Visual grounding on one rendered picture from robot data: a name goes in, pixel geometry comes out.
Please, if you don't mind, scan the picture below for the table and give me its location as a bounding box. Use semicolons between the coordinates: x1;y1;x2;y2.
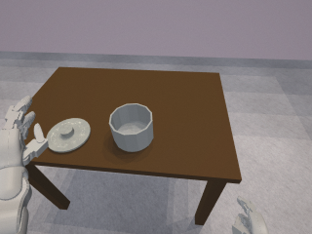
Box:
24;66;242;226

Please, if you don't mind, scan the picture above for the left robot hand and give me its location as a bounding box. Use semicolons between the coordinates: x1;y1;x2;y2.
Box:
0;96;49;170

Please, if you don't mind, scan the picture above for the knob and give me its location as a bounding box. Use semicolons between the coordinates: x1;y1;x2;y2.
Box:
59;125;74;137

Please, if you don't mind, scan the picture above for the left robot forearm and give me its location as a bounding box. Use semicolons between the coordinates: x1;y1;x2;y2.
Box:
0;166;32;234

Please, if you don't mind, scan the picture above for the right robot hand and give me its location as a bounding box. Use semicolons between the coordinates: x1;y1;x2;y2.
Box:
231;196;269;234

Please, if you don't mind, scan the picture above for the pot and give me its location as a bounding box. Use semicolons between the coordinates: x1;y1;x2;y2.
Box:
108;103;154;152

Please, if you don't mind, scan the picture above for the lid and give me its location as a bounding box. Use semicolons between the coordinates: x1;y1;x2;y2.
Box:
46;118;91;153

